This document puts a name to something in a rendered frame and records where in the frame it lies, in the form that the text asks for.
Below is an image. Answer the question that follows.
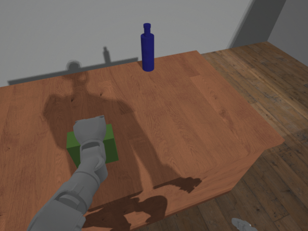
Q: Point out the left robot forearm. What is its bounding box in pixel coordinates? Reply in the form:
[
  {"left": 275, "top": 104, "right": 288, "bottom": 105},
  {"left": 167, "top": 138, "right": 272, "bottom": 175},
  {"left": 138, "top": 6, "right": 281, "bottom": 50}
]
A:
[{"left": 26, "top": 140, "right": 108, "bottom": 231}]

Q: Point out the sponge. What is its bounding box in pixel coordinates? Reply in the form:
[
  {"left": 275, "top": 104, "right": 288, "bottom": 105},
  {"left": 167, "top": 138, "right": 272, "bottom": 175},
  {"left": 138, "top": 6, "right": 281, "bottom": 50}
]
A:
[{"left": 66, "top": 124, "right": 119, "bottom": 168}]

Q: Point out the robot left upper arm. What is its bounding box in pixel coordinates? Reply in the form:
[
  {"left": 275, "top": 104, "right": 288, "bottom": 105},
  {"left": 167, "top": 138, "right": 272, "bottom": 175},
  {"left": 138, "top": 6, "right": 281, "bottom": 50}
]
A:
[{"left": 30, "top": 200, "right": 86, "bottom": 231}]

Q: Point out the robot right hand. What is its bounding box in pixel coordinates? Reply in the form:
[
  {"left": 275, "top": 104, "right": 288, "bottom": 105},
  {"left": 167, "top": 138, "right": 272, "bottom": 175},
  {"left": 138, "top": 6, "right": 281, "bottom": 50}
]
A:
[{"left": 231, "top": 218, "right": 258, "bottom": 231}]

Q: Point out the table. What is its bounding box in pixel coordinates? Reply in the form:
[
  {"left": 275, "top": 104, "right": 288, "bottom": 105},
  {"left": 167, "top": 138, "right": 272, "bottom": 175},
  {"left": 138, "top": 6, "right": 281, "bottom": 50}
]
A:
[{"left": 0, "top": 50, "right": 285, "bottom": 231}]

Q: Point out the robot left hand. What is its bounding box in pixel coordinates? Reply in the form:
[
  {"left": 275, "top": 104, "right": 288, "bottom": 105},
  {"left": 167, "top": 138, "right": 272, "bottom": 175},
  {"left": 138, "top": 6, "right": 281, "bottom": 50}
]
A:
[{"left": 73, "top": 115, "right": 106, "bottom": 145}]

